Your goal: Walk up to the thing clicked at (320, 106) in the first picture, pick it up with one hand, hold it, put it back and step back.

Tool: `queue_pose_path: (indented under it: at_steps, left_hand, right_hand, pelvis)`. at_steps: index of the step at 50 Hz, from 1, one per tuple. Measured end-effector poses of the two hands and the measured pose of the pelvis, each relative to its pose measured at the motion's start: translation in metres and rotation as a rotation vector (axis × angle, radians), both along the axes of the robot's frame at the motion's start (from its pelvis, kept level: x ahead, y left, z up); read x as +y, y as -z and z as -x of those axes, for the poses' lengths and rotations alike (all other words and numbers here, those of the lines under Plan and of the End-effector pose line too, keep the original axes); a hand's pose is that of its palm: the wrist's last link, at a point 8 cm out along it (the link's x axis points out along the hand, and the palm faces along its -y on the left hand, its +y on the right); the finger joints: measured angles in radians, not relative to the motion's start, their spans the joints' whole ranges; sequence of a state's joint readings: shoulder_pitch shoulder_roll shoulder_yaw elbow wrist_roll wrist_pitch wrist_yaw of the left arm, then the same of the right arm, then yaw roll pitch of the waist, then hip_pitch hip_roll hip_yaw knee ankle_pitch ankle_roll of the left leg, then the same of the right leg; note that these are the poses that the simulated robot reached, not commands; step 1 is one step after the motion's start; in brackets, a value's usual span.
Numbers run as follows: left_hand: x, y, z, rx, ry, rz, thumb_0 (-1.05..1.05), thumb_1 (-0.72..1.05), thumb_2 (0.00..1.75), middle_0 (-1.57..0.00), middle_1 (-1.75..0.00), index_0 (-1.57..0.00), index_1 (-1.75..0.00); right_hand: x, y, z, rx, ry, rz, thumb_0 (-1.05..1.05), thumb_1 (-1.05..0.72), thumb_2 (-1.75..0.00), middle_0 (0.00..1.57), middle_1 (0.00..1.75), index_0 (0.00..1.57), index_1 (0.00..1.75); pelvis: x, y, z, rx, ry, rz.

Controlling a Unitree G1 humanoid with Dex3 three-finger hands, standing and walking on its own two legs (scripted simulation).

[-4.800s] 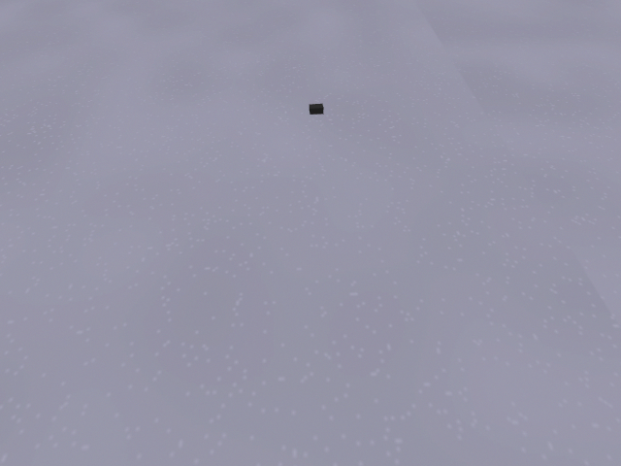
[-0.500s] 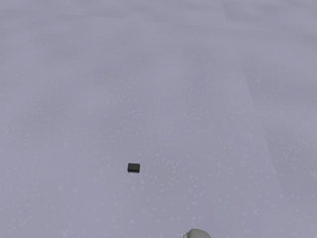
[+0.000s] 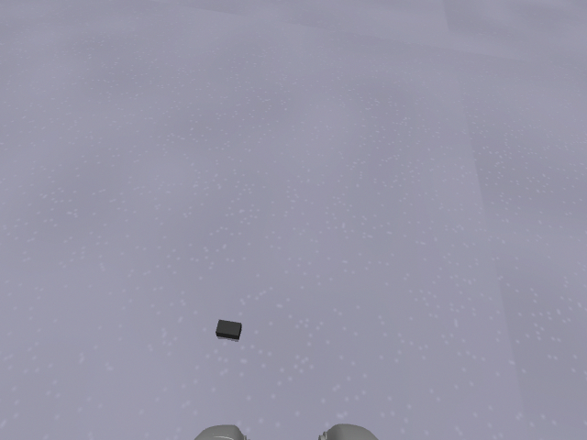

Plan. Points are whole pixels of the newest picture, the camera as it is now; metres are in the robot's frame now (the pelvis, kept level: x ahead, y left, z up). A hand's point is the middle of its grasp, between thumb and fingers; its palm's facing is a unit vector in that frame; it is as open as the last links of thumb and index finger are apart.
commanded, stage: walk up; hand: left
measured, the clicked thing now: (228, 329) +0.53 +0.19 -0.73
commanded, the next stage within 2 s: none
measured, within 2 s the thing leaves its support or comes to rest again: neither
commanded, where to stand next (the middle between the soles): +0.18 -0.05 m, yaw +1 degrees
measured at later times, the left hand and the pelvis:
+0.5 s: hand (179, 395) +0.19 +0.17 -0.11, palm faces -0.01 -0.90 -0.43, open 7.3 cm; pelvis +0.11 -0.10 +0.01, yaw +1 degrees
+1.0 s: hand (164, 394) +0.19 +0.20 -0.15, palm faces +0.03 -0.92 -0.38, open 7.3 cm; pelvis +0.14 -0.07 +0.01, yaw +3 degrees
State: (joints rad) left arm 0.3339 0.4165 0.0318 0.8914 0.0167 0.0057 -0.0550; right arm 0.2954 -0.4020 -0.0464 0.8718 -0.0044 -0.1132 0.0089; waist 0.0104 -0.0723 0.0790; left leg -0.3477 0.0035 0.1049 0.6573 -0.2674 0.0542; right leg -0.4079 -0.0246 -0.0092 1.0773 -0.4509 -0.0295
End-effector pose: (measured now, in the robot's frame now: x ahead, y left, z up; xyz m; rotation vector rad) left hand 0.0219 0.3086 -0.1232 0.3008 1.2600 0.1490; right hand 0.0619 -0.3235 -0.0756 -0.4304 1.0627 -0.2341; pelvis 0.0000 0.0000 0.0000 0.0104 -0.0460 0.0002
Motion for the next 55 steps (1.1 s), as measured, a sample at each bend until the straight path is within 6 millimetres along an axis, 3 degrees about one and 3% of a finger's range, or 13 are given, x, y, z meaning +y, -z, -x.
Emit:
queue_pose_path:
  at_steps: [5,9,13,16,21,25,32,40,49,55]
  left_hand:
    - [-0.016,-0.012,-0.066,-0.090,0.041,0.002,0.01,0.91,0.90,-0.20,-0.30,-0.21,-0.30]
    - [-0.031,-0.025,-0.111,-0.139,0.067,-0.015,0.01,0.91,0.90,-0.20,-0.30,-0.20,-0.30]
    - [-0.051,-0.033,-0.149,-0.174,0.085,-0.069,0.01,0.91,0.90,-0.20,-0.30,-0.20,-0.30]
    - [-0.067,-0.033,-0.167,-0.206,0.079,-0.114,0.00,0.91,0.90,-0.20,-0.30,-0.20,-0.30]
    - [-0.090,-0.046,-0.167,-0.202,0.050,-0.118,0.00,0.91,0.90,-0.20,-0.30,-0.21,-0.30]
    - [-0.094,-0.049,-0.158,-0.166,0.021,-0.129,0.00,0.90,0.90,-0.20,-0.30,-0.21,-0.30]
    - [-0.081,-0.031,-0.145,-0.097,-0.033,-0.133,0.01,0.90,0.90,-0.20,-0.30,-0.21,-0.30]
    - [-0.069,-0.009,-0.153,-0.058,-0.057,-0.092,0.01,0.91,0.90,-0.20,-0.30,-0.21,-0.30]
    - [-0.064,-0.015,-0.162,-0.047,-0.072,-0.081,0.01,0.91,0.90,-0.20,-0.30,-0.21,-0.30]
    - [-0.059,-0.024,-0.174,-0.057,-0.075,-0.094,0.01,0.91,0.90,-0.20,-0.30,-0.21,-0.30]
  right_hand:
    - [-0.022,-0.011,0.001,0.039,0.031,0.019,0.00,-0.90,-0.90,0.21,0.30,0.21,0.30]
    - [-0.047,-0.008,0.000,0.083,0.052,0.016,0.00,-0.90,-0.90,0.21,0.30,0.21,0.30]
    - [-0.078,0.012,-0.012,0.126,0.076,-0.005,0.00,-0.90,-0.90,0.21,0.30,0.21,0.30]
    - [-0.096,0.034,-0.030,0.151,0.078,-0.026,0.00,-0.90,-0.90,0.21,0.30,0.21,0.30]
    - [-0.098,0.045,-0.065,0.171,0.043,-0.077,0.00,-0.91,-0.90,0.20,0.30,0.20,0.30]
    - [-0.096,0.045,-0.088,0.181,0.016,-0.101,0.00,-0.91,-0.90,0.20,0.30,0.20,0.30]
    - [-0.087,0.044,-0.120,0.194,0.004,-0.086,0.00,-0.91,-0.90,0.20,0.30,0.20,0.30]
    - [-0.069,0.034,-0.155,0.142,-0.016,-0.058,0.00,-0.91,-0.90,0.20,0.30,0.20,0.30]
    - [-0.042,0.026,-0.202,0.085,-0.051,-0.095,0.00,-0.91,-0.90,0.20,0.30,0.20,0.30]
    - [-0.031,0.021,-0.222,0.060,-0.057,-0.123,0.00,-0.90,-0.90,0.20,0.30,0.21,0.30]
  pelvis:
    - [-0.017,-0.009,-0.024,-0.007,0.003,-0.006]
    - [-0.037,-0.011,-0.044,-0.007,0.011,-0.010]
    - [-0.063,-0.002,-0.066,0.002,0.006,-0.013]
    - [-0.082,0.009,-0.078,-0.003,0.001,0.001]
    - [-0.095,0.000,-0.093,-0.008,-0.013,-0.001]
    - [-0.100,-0.005,-0.105,-0.001,-0.018,0.005]
    - [-0.095,0.000,-0.120,0.008,-0.036,0.012]
    - [-0.078,0.004,-0.128,0.013,-0.053,0.018]
    - [-0.069,-0.006,-0.144,0.014,-0.055,0.024]
    - [-0.067,-0.013,-0.149,0.012,-0.052,0.021]
